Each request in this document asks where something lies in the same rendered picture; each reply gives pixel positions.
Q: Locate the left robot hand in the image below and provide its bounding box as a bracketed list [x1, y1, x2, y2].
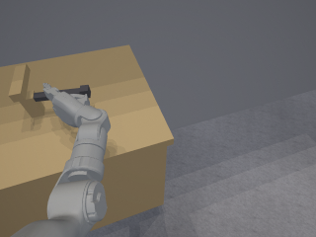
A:
[42, 83, 90, 127]

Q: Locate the left robot upper arm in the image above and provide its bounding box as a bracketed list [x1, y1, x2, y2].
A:
[11, 179, 108, 237]

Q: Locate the robot left forearm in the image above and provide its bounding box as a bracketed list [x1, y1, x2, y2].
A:
[46, 105, 111, 218]

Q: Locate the tap lever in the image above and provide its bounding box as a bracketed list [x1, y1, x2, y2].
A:
[34, 85, 91, 102]

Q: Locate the counter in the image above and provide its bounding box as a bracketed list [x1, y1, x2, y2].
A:
[0, 44, 174, 237]

